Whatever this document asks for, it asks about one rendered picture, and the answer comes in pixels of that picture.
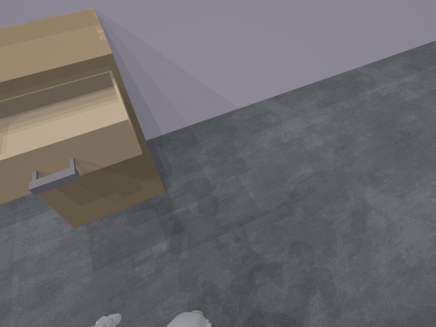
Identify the handle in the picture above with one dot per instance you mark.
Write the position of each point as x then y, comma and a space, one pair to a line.
41, 185

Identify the cabinet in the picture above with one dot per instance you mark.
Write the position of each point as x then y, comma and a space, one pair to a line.
43, 53

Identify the drawer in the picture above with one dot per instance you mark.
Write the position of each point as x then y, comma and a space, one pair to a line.
85, 119

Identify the left robot thigh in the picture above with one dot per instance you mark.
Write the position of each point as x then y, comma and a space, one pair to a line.
189, 319

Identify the robot left hand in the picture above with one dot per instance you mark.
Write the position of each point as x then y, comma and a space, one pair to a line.
110, 321

